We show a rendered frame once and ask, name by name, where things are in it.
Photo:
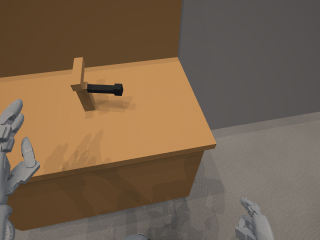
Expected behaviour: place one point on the counter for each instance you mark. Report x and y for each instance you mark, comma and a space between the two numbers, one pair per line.
99, 153

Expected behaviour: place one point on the robot left hand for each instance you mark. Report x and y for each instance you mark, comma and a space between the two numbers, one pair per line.
10, 122

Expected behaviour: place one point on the robot left forearm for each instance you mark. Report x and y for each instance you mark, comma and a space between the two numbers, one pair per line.
7, 228

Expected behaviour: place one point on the tap lever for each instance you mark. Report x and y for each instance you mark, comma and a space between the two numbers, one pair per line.
116, 89

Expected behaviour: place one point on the robot right hand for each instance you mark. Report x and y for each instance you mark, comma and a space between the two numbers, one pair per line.
258, 228

